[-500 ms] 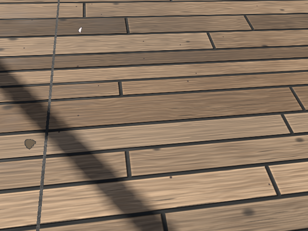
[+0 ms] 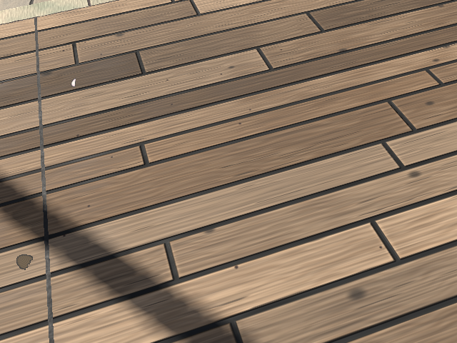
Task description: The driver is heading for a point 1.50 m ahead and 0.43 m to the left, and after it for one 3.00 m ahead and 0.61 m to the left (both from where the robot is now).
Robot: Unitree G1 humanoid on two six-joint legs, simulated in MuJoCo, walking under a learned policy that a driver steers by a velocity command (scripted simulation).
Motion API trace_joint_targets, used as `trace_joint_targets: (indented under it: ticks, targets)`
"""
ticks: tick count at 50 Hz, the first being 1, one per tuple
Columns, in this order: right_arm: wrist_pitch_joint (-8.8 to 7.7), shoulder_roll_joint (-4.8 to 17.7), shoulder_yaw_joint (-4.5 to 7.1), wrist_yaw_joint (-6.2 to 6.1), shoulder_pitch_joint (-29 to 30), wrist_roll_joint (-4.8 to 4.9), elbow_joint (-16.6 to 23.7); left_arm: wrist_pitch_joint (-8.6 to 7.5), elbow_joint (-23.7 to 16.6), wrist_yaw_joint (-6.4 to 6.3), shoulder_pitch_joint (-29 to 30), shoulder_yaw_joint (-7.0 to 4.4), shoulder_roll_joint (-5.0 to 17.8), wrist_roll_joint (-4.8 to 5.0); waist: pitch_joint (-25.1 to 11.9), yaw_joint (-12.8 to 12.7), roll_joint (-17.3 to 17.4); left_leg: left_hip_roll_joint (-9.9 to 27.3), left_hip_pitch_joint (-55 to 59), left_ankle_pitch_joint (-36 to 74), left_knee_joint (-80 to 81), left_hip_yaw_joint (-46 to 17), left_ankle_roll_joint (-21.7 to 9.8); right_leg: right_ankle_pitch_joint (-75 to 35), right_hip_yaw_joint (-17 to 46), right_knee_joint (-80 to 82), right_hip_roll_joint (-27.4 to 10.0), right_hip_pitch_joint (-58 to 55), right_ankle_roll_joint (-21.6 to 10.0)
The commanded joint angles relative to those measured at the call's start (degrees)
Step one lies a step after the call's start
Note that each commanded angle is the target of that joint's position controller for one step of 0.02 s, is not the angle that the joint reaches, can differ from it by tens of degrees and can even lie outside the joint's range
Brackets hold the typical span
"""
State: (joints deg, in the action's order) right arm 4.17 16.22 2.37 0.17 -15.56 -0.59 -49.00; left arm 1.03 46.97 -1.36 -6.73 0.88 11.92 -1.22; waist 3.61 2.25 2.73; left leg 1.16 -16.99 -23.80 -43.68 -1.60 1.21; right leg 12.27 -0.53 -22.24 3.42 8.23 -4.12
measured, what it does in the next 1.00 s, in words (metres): steps on the spot, turning left: left foot, then right foot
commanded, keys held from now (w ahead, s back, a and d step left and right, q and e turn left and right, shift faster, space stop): q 0.78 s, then w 0.22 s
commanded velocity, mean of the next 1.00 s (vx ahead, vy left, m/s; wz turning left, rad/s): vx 0.04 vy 0.00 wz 0.45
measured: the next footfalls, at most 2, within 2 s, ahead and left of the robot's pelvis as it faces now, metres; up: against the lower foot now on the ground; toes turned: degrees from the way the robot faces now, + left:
left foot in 0.24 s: -0.01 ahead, +0.11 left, +0.00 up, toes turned +9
right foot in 0.82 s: +0.08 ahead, -0.06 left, +0.00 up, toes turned +34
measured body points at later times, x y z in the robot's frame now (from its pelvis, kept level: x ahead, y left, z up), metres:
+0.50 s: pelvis -0.03 +0.04 +0.00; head +0.00 +0.08 +0.45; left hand +0.00 +0.34 -0.14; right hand +0.13 -0.22 -0.10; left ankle -0.05 +0.10 -0.74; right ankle +0.01 -0.11 -0.67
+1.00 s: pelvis +0.02 +0.01 +0.01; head +0.04 -0.01 +0.45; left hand -0.06 +0.29 -0.10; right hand +0.25 -0.19 -0.13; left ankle -0.07 +0.12 -0.67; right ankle +0.05 -0.08 -0.74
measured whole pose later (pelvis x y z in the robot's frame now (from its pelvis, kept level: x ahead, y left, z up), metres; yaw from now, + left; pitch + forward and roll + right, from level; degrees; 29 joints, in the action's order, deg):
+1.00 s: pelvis +0.02 +0.01 +0.01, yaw +31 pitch +0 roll +1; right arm 1.3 19.2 3.9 1.9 -13.3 -2.5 -46.8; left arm -1.3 46.7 -1.1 -15.4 -1.1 15.6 -1.5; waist 0.6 -0.7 2.8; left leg -5.8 -25.1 -19.1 -56.3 -8.2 -0.3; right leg 11.8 2.5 -18.7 2.3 7.5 -3.1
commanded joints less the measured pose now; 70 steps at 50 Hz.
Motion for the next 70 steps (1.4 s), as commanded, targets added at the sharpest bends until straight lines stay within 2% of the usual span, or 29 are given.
trace_joint_targets:
  ticks: [1,7,9,11,12,13,14,16,19,30,36,39,40,41,42,43,44,45,47,51,58,61,63,64,65,66,67,68,70]
  targets:
    - [-0.73,5.27,1.26,-0.37,1.02,0.13,2.89,-0.11,-0.76,-0.76,-2.27,-3.25,11.72,0.14,-2.41,-3.09,-9.77,-1.0,-2.89,-2.12,-0.38,1.11,-0.29,-19.89,9.6,4.21,-16.39,-3.05,-7.78]
    - [-1.23,3.45,1.13,-0.26,0.91,0.41,3.51,0.24,-0.23,-1.01,-1.66,-4.36,11.44,-0.18,-3.86,-2.66,-8.67,-0.63,-2.59,-4.98,0.09,3.18,-2.05,-23.74,9.37,1.62,-19.41,-3.15,-9.74]
    - [-1.46,2.89,1.11,0.02,-0.28,0.56,3.55,0.44,-0.27,-0.99,-0.65,-4.73,11.81,-0.13,-4.88,-1.59,-8.8,-1.15,0.72,-2.53,5.11,4.27,-3.05,-24.11,7.64,-0.64,-19.15,-2.15,-8.51]
    - [-2.17,2.94,1.1,0.23,-2.49,0.32,3.27,0.88,-0.14,-0.91,0.27,-5.24,12.43,0.13,-5.0,0.7,-6.9,-1.56,7.67,8.74,18.66,3.25,-4.7,-16.19,3.86,-5.88,-16.7,2.49,-4.01]
    - [-2.84,7.32,2.06,0.04,-3.01,-0.84,3.68,1.06,-0.62,-0.66,-0.78,-5.09,10.84,0.07,-4.55,0.29,2.65,5.81,11.54,12.4,27.61,-10.08,-6.95,-4.69,-1.11,-16.7,-11.26,9.44,0.23]
    - [-3.14,15.67,4.1,0.07,-3.96,-0.49,4.31,1.34,-4.14,-1.05,2.65,-4.17,7.47,0.18,-1.41,0.5,14.34,19.87,12.89,34.2,29.17,-29.49,-14.31,20.2,-5.19,-25.24,0.61,23.76,4.16]
    - [-2.98,14.09,4.06,-0.14,-7.07,-0.68,3.08,1.75,-3.92,-1.41,3.77,-4.18,8.57,-0.65,-2.42,1.77,8.3,20.75,11.46,36.47,28.55,-29.19,-19.08,23.7,1.7,-35.22,-1.16,23.17,4.03]
    - [-2.36,9.17,3.07,-0.65,0.76,0.23,4.87,1.65,-1.86,-0.57,0.65,-4.68,9.95,0.54,-0.34,-2.43,1.35,12.92,9.31,28.43,27.87,-19.27,-16.23,14.14,3.73,-38.41,-3.36,23.22,4.25]
    - [-2.25,7.63,2.73,-0.67,2.5,0.63,6.15,1.43,-0.97,0.45,-1.15,-5.0,10.72,-0.53,-3.77,-2.5,2.28,8.43,13.32,34.53,26.22,-15.45,-14.11,8.83,2.86,-39.54,-2.83,23.19,5.8]
    - [-2.1,11.1,4.12,-0.79,-1.88,-0.27,6.19,1.32,-4.2,-0.23,2.25,-4.49,10.73,0.39,-4.41,0.35,3.72,7.6,14.4,32.17,23.54,-24.06,-14.77,10.05,4.36,-27.34,-2.0,23.32,7.04]
    - [-1.85,11.82,4.54,-0.22,1.32,-0.54,7.13,0.22,-5.86,-0.66,0.98,-4.02,11.19,1.06,-5.72,-0.63,4.52,6.32,10.73,37.29,21.22,-29.21,-13.32,10.86,5.3,-19.1,-0.06,14.98,5.19]
    - [-1.58,11.52,4.53,-0.1,4.98,-0.03,7.61,-0.6,-5.48,-1.16,-3.79,-3.83,10.97,1.29,-5.71,-3.74,4.39,3.3,6.34,33.46,19.23,-30.12,-9.43,5.36,5.23,-4.76,0.47,4.39,4.13]
    - [-1.62,10.42,4.16,-0.23,5.84,0.46,7.83,-1.11,-4.67,-1.49,-7.08,-3.95,11.46,0.66,-6.9,-5.36,2.09,0.53,2.01,21.09,16.99,-27.72,-6.87,1.55,6.24,4.13,-1.81,-2.95,3.36]
    - [-1.89,5.36,2.86,-0.1,2.13,0.31,8.09,-1.28,-5.09,-2.02,-6.66,-4.56,15.23,-0.17,-8.36,-2.92,-10.42,-6.14,-5.48,-2.47,6.55,-19.0,-3.87,11.22,20.01,10.69,-14.2,-9.67,0.61]
    - [-2.05,5.83,2.81,-0.62,0.83,-0.5,8.05,-1.03,-6.73,-1.67,-4.56,-5.19,19.43,-0.73,-6.42,-2.99,-14.53,-13.92,-14.95,-10.14,-3.48,-10.14,-3.23,22.33,35.3,14.29,-23.11,-7.78,-4.45]
    - [-2.19,9.45,3.42,-0.72,1.41,-1.72,8.04,-0.85,-5.55,-1.02,-5.31,-5.29,18.43,-1.34,-4.27,-2.29,-12.2,-8.88,-15.3,-7.64,-10.1,-9.99,-3.37,27.43,36.39,13.91,-24.06,-2.56,-7.87]
    - [-2.51,9.94,3.59,-0.26,1.97,-1.77,7.29,-1.02,-5.68,-0.49,-3.55,-4.37,14.53,-0.76,-1.12,-1.55,-10.02,-7.45,-16.09,-3.93,-12.52,-10.0,-3.28,28.81,32.56,14.38,-20.95,-0.51,-7.39]
    - [-2.73,8.94,3.31,0.41,1.45,-1.72,6.26,-1.38,-5.56,-0.16,-2.39,-3.86,12.52,-0.45,1.03,-1.08,-10.34,-6.72,-16.55,-0.34,-13.4,-9.31,-2.5,25.61,27.0,15.01,-17.34,-0.01,-5.84]
    - [-3.23,7.84,2.8,1.6,0.31,-2.18,4.65,-2.46,-4.33,-0.05,-4.99,-3.57,11.47,-0.4,-0.21,-1.95,-11.7,-6.38,-16.5,3.96,-15.28,-7.3,-1.44,18.0,20.81,15.04,-13.74,-2.77,-5.01]
    - [-4.16,6.64,2.03,2.45,5.47,-1.98,5.06,-4.47,-0.72,0.7,-11.54,-4.29,12.31,0.14,0.53,-4.16,-9.54,-4.73,-21.11,7.87,-11.8,-5.76,-0.56,11.99,18.23,15.21,-14.16,-7.9,-6.5]
    - [-5.5,3.29,-0.1,3.03,16.17,-1.51,7.65,-5.24,3.06,1.43,-17.81,-4.79,12.2,-0.12,1.78,-7.17,-10.36,-0.5,-15.09,7.87,5.4,3.38,-0.32,3.65,13.88,14.51,-15.04,-5.2,-8.1]
    - [-6.0,3.72,-0.18,2.44,14.89,-1.1,7.78,-5.18,3.98,1.76,-18.65,-5.09,12.82,0.01,1.8,-5.41,-10.5,-1.82,-5.48,7.85,11.61,5.21,-2.69,-4.72,13.8,11.28,-16.14,-0.7,-7.8]
    - [-6.86,4.28,0.33,1.28,5.62,-1.29,4.79,-5.05,4.19,1.7,-17.21,-5.0,12.67,0.7,-0.61,0.05,-7.07,-3.49,9.99,12.84,19.47,5.14,-4.12,-12.81,12.12,3.4,-14.29,5.2,-5.7]
    - [-7.66,7.29,1.47,0.27,-2.58,-1.93,2.24,-5.39,3.68,1.81,-16.56,-4.47,11.08,0.98,-5.73,3.57,-2.49,0.16,22.44,11.32,21.01,0.43,-5.26,-13.86,8.72,-7.45,-10.41,10.4,-3.82]
    - [-8.01,13.77,3.05,-0.74,-11.38,-2.92,1.74,-5.76,0.36,2.15,-14.95,-2.96,5.88,2.12,-13.58,7.41,9.15,17.07,35.89,-6.11,27.33,-20.26,-9.1,1.67,2.46,-26.16,-3.54,23.31,-0.57]
    - [-7.57,15.54,3.59,-0.69,-12.36,-2.03,0.41,-5.1,0.39,1.39,-15.73,-3.79,8.35,1.23,-12.05,5.71,10.63,23.84,29.95,-12.73,33.59,-34.57,-11.91,17.15,2.33,-37.37,0.02,29.46,-0.8]
    - [-7.47,10.97,2.35,-0.39,-6.7,-1.68,1.79,-4.48,1.67,1.31,-16.19,-4.56,10.43,0.52,-5.7,2.52,3.6,21.96,23.47,-14.17,33.41,-29.35,-11.66,13.87,6.23,-42.05,-3.68,30.09,-1.92]
    - [-7.77,6.98,1.36,-0.12,-1.8,-1.27,2.85,-4.34,2.57,2.03,-15.96,-4.38,8.94,0.57,-1.74,0.35,1.82,18.91,18.17,-7.85,34.39,-22.37,-10.63,9.07,6.34,-41.8,-5.77,29.17,-1.87]
    - [-8.68,3.05,0.17,-0.34,0.7,-1.04,2.93,-3.43,3.63,2.84,-15.75,-4.48,7.57,-0.09,0.64,-1.59,3.4,13.97,13.92,5.66,36.16,-10.97,-7.96,4.37,5.07,-39.88,-7.56,27.01,-0.77]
